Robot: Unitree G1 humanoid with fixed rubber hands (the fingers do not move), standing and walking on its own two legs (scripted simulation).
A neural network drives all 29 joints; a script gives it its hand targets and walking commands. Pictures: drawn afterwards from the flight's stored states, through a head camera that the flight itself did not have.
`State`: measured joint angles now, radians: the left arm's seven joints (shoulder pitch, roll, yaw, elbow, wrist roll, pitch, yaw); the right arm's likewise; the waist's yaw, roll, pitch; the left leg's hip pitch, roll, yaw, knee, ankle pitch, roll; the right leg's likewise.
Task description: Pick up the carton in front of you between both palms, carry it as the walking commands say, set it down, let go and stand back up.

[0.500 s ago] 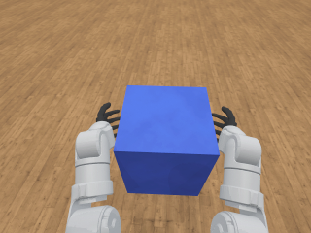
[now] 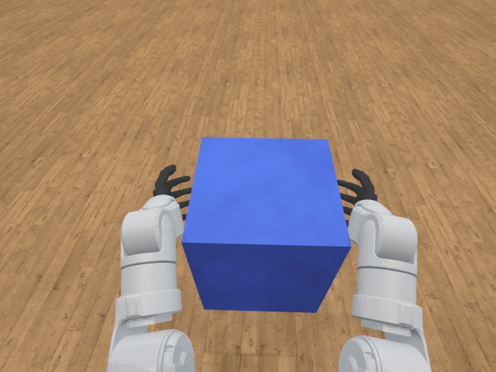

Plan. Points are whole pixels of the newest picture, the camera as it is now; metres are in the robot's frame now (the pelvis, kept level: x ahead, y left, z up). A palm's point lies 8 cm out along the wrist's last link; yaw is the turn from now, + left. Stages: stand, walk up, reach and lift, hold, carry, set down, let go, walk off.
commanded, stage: carry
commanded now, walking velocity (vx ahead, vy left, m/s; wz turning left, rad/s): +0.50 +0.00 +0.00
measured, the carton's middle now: (262, 229) +0.34 +0.00 +0.05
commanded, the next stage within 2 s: none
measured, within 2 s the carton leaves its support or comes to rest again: neither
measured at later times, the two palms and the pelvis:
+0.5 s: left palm (181, 156) +0.42 +0.14 +0.15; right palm (358, 159) +0.43 -0.16 +0.15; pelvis +0.08 -0.01 +0.00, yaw -1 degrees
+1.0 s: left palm (187, 43) +0.69 +0.17 +0.24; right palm (331, 51) +0.66 -0.14 +0.25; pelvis +0.33 +0.06 +0.12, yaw -3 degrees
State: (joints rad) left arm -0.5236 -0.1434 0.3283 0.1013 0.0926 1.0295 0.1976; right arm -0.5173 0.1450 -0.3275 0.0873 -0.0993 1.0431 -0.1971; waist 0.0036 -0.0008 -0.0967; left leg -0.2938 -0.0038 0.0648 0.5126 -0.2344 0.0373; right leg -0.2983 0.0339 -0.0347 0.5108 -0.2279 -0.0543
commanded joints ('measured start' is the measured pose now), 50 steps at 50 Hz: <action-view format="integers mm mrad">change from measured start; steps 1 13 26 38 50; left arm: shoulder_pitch -601 -640 -746 -605 -476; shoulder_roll -764 -635 -696 -629 -580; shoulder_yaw -557 -526 -583 -530 -514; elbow -35 -86 -206 -234 -223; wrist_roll -153 -183 -258 -226 -117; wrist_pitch -3 49 43 48 23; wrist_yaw -1 47 10 -12 8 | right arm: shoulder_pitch -603 -627 -682 -666 -644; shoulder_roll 751 625 662 693 727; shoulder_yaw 548 524 500 610 733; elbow -34 -63 -125 -185 -260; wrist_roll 137 180 159 207 340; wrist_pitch -14 32 38 50 8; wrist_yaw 1 -38 -41 -32 25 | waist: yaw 8 -41 129 -155 -56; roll -3 133 -43 -348 -45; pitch -265 -215 -273 -395 -327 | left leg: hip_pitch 79 192 -1057 -58 288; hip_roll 110 199 -5 -101 261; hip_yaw -111 -360 -121 181 -384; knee -76 -187 1567 576 -65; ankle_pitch -47 -316 -422 -220 185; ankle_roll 83 222 83 102 212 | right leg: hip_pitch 64 -240 740 294 -582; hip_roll -142 -61 -364 -259 -78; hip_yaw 139 67 484 -91 67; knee -87 124 -145 41 962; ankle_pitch -9 -177 353 1715 -186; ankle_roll -84 -111 -300 -77 -44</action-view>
